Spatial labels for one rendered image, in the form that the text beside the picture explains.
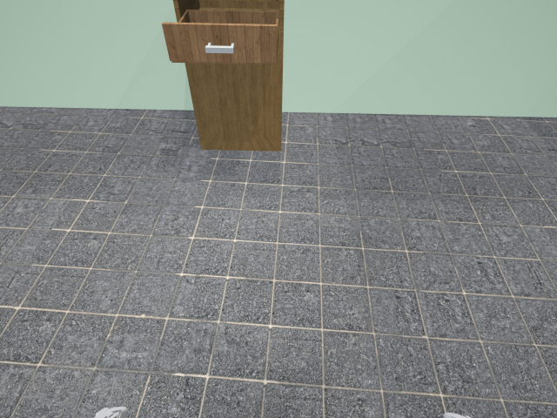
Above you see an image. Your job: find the handle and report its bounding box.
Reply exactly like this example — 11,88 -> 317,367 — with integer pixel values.
205,43 -> 234,53

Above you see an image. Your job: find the cabinet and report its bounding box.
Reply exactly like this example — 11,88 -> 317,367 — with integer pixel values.
173,0 -> 285,152

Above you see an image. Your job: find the drawer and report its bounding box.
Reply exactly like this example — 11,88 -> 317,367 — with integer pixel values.
162,10 -> 279,64

